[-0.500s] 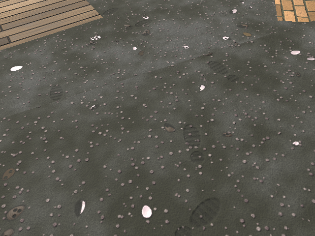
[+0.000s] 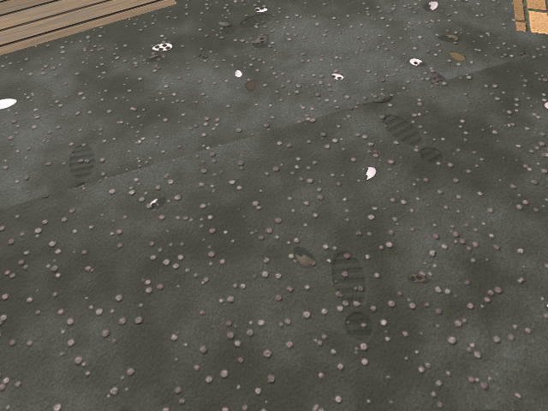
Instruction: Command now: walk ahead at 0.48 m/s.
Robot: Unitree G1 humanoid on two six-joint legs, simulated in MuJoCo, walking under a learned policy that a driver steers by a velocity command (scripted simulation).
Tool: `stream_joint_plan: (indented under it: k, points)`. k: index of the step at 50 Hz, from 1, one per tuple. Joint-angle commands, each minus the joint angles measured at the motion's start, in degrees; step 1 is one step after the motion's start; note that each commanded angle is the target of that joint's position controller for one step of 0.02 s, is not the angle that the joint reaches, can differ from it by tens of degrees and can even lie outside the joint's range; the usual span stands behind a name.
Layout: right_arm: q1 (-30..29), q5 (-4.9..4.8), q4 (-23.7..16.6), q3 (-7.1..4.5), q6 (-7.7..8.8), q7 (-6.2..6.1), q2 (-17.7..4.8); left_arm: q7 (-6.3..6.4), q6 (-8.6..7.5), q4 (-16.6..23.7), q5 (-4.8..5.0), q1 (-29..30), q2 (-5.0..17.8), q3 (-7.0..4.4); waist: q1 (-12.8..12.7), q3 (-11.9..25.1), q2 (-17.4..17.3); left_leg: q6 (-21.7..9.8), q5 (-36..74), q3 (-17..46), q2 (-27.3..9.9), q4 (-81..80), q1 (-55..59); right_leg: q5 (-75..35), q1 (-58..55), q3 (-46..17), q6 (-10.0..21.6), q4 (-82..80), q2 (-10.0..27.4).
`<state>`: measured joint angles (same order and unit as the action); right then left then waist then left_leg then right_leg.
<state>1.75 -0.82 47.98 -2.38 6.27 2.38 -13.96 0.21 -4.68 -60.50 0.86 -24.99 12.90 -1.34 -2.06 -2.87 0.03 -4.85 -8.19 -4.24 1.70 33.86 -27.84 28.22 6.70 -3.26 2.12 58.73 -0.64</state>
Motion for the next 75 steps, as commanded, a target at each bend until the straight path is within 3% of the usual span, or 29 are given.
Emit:
stream_joint_plan:
  k: [1, 3, 6, 14, 20, 22, 24, 25, 26, 27, 28, 29, 31, 35, 46, 50, 51, 52, 53, 54, 55, 56, 58, 60, 65, 71, 73, 74, 75]
  points:
    - [10.8, 0.3, 1.3, -1.73, 0.38, -0.17, -6.8, 0.03, -3.32, 6.1, 1.76, 4.0, 7.5, -1.37, 5.5, 8.0, -0.7, -10.1, -2.4, 29.9, -19.2, -20.2, 30.4, -8.0, 31.2, -2.6, 1.8, 18.4, 5.1]
    - [7.9, 1.49, 1.7, -1.01, 0.89, 0.36, -4.4, 0.6, -2.07, 6.1, 0.62, 3.3, 5.9, -2.08, 1.4, 5.3, -1.4, -8.9, 4.9, 20.4, -15.3, -23.2, 19.4, -12.5, 24.6, -2.3, 1.7, 13.5, 8.5]
    - [10.3, 0.97, 3.7, -0.99, 1.09, 0.11, -4.8, 0.92, -0.28, 6.9, 0.38, 3.6, 4.0, -2.25, -0.1, 2.2, -3.1, -9.7, 6.2, 14.9, -13.6, -27.1, 14.3, -13.8, 24.8, -1.0, 0.7, 7.6, 9.9]
    - [19.0, 0.27, 6.2, -1.63, -0.08, -2.41, -8.5, -0.02, -0.99, 13.3, -0.31, 22.8, 3.6, -1.92, 5.0, -1.2, -2.3, -6.9, 9.1, 7.7, -11.1, -28.6, 19.1, -35.6, 30.2, 3.0, -1.7, -20.7, 7.4]
    - [23.9, -0.21, 8.7, -2.2, -1.77, -2.8, -9.3, -2.17, -1.8, 17.2, 0.42, 30.3, 4.8, -1.61, 6.2, -2.4, -3.1, -6.1, 13.1, 8.9, -16.2, -22.8, 32.0, -29.0, 32.3, 3.0, 0.5, -29.0, 5.4]
    - [22.1, -0.19, 8.2, -2.58, -2.33, -2.98, -10.3, -2.5, -2.1, 16.7, 0.46, 26.3, 6.9, -2.45, 3.2, 0.5, -4.7, -4.8, 24.8, 8.5, -16.6, -17.7, 33.8, -24.7, 25.2, 4.5, 2.2, -30.3, 3.2]
    - [20.5, 0.29, 7.1, -1.74, -2.75, -2.93, -8.5, -1.88, -2.19, 12.0, 0.05, 9.4, 11.9, -5.01, -4.9, 11.3, -4.1, -2.0, 33.3, 5.1, -11.6, 2.4, 25.7, -26.2, -0.2, 4.3, 5.9, -30.0, 2.9]
    - [25.2, 0.86, 5.6, -0.02, -2.04, -2.5, -3.3, -1.34, -2.06, 10.5, -1.41, 0.0, 17.8, -6.48, -5.1, 21.5, 6.0, 1.6, 12.2, 2.2, -4.7, 25.1, 4.4, -23.1, -24.7, -16.7, 13.1, -29.6, 18.4]
    - [27.8, -0.23, 6.7, 0.99, -0.77, -2.19, -0.4, -1.47, -1.68, 9.7, -0.96, -1.9, 15.7, -5.84, -4.6, 28.2, 14.8, 2.8, -23.7, 8.2, 2.0, 38.8, -8.6, -15.3, -33.0, -38.0, 17.8, -38.8, 26.1]
    - [22.9, -1.95, 5.9, -0.95, 0.13, -2.15, -7.5, -1.41, -1.76, 10.2, -0.6, 1.5, 11.4, -4.46, -5.1, 20.4, 9.8, 1.5, -22.6, 13.2, -1.5, 43.8, -13.9, -12.2, -26.7, -32.3, 14.3, -40.6, 24.0]
    - [18.2, -2.64, 4.3, -1.41, 0.43, -2.33, -8.9, -1.17, -1.79, 11.3, -0.66, 6.5, 9.3, -3.78, -3.6, 13.1, 7.3, 0.9, -17.5, 11.4, -4.6, 42.8, -14.9, -15.2, -17.8, -22.7, 11.7, -41.8, 22.1]
    - [16.0, -2.07, 4.1, -1.55, 0.14, -2.76, -8.1, -1.37, -2.05, 11.6, -0.9, 10.7, 7.5, -3.19, -1.6, 8.4, 3.5, 1.2, -12.8, 10.5, -7.0, 39.0, -12.4, -19.1, -9.0, -16.0, 10.2, -44.5, 19.7]
    - [18.0, -1.31, 4.8, -2.15, -1.7, -3.07, -5.9, -1.66, -2.61, 11.2, -1.56, 14.2, 5.1, -2.69, 1.8, 4.8, 5.2, 1.4, -7.8, 10.8, -9.7, 34.2, -6.1, -22.0, 0.3, -7.2, 8.0, -48.5, 16.0]
    - [16.6, -1.19, 3.7, -2.46, -3.83, -3.15, -3.5, -0.95, -3.15, 9.3, -1.98, 12.8, 7.0, -3.48, 3.1, 1.4, 3.7, 2.3, -1.2, 11.4, -10.0, 30.1, -9.1, -29.4, 3.3, 1.7, 8.6, -51.8, 15.1]
    - [-2.3, -0.43, -5.2, -1.39, -3.11, 0.37, -1.4, 1.3, -0.42, 6.9, -0.72, 4.6, 10.0, -4.54, -2.3, -3.7, 1.4, 1.2, 8.9, 3.2, -7.7, 4.9, -16.9, -38.8, -12.0, 13.8, 6.4, -48.8, 17.3]
    - [0.8, -0.78, -7.3, -2.74, -3.38, 1.52, -4.3, 1.84, 1.2, 8.1, -0.02, 7.0, 13.0, -5.35, 2.2, 1.2, 5.2, -2.4, -1.6, -3.1, -1.7, 3.8, -5.2, -68.7, -14.6, 16.9, 4.3, -36.3, 17.9]
    - [10.3, 5.96, -3.6, -1.76, -2.25, 1.09, -4.2, -1.38, -1.97, 5.7, -11.57, 1.1, 7.9, -2.59, 4.6, 5.3, 5.8, -3.1, 3.3, 3.9, -1.7, 3.9, 4.2, -70.7, -14.2, 17.1, 7.0, -37.2, 19.3]
    - [16.9, 5.84, -2.2, -3.78, -1.62, 0.41, -7.7, -2.56, -2.77, 6.2, -9.67, 5.8, 11.1, -4.15, 9.5, 6.3, 3.1, -4.0, 3.4, 2.2, 1.8, -2.6, 11.8, -67.1, -12.7, 20.1, 6.4, -27.1, 15.9]
    - [24.9, 5.86, 0.7, -5.08, -1.21, -0.7, -10.7, -3.8, -2.94, 4.9, -9.45, 1.7, 8.9, -2.98, 10.4, 14.0, -1.7, -8.0, 11.6, 5.5, 1.0, 4.1, 32.6, -51.3, 1.7, 20.0, 4.6, -12.0, 12.7]
    - [35.6, 4.52, 3.9, -5.05, -0.78, -1.44, -14.2, -5.88, -3.81, 7.8, -9.59, -5.3, 1.3, 0.29, 8.3, 27.6, -15.2, -22.1, 10.5, 35.1, -12.6, -1.5, 62.2, -0.3, 25.8, 15.0, -1.0, 3.7, 3.0]
    - [42.1, 5.2, 6.8, -4.56, -0.58, -1.35, -11.7, -6.7, -3.53, 8.9, -5.6, 7.4, 4.7, -0.4, 16.8, 20.3, -2.5, -19.1, -1.0, 47.5, -15.8, -12.3, 62.4, 4.3, 39.5, 3.0, -0.5, 14.6, -1.7]
    - [35.7, 4.27, 6.6, -5.4, 0.62, -1.34, -13.0, -5.73, -3.67, 12.0, -4.1, 15.9, 3.9, 0.18, 16.1, 6.4, -2.0, -14.7, -8.1, 42.3, -15.3, -14.6, 52.5, 0.9, 49.1, -2.7, 0.7, 19.8, 1.5]
    - [24.5, 3.37, 6.2, -2.54, 1.3, -0.68, -5.1, -2.23, -3.39, 13.0, -6.61, 13.7, 8.1, -0.74, 8.3, 5.4, -1.7, -15.2, -2.6, 35.4, -13.3, -16.1, 33.5, -5.7, 39.7, -5.1, 1.6, 16.1, 6.0]
    - [16.2, 4.14, 4.2, -0.18, 1.18, 0.13, 0.1, -0.75, -2.16, 13.0, -6.95, 11.5, 4.8, 0.07, 1.8, 3.0, -1.2, -14.7, 1.3, 30.3, -11.9, -19.7, 15.5, -8.2, 29.3, -4.2, 1.3, 12.5, 7.9]
    - [15.0, 4.81, 2.4, -0.9, 2.77, 1.74, -5.4, -0.62, 0.12, 16.8, -5.0, 17.9, 2.0, 2.2, 2.3, 0.8, -1.0, -11.3, 4.8, 17.6, -3.4, -22.1, -3.4, -24.0, 16.9, 4.1, -2.4, -11.8, 5.9]
    - [27.8, 4.55, 5.6, -3.0, 1.2, 3.49, -7.2, -0.92, 0.03, 19.3, -4.5, 29.2, 4.9, 2.22, 7.1, 0.2, -3.5, -11.6, 12.2, 28.0, -10.8, -15.5, 18.4, -26.6, 21.8, 3.3, -2.2, -29.1, 3.0]
    - [25.5, 5.07, 5.6, -3.22, 0.8, 2.97, -7.0, -0.31, -0.93, 18.4, -3.1, 26.7, 7.1, 1.36, 4.0, 1.6, -3.5, -8.3, 19.6, 28.1, -9.9, -11.6, 21.3, -28.3, 15.2, 3.8, 1.5, -32.9, 2.5]
    - [24.0, 5.53, 5.0, -3.09, 0.83, 2.93, -6.6, 0.06, -1.86, 16.5, -1.99, 20.3, 9.5, 0.17, 1.0, 5.6, -3.1, -5.1, 24.1, 26.3, -6.8, -6.4, 17.8, -31.1, 3.2, 4.0, 4.5, -30.2, 3.1]
    - [22.1, 5.61, 2.9, -1.93, 1.31, 2.97, -3.0, 0.4, -2.84, 13.5, -1.97, 8.3, 11.4, -0.52, -3.5, 15.5, 3.2, -1.0, 19.1, 21.9, 0.2, 8.2, 9.9, -36.6, -15.7, -2.4, 11.3, -27.4, 9.4]
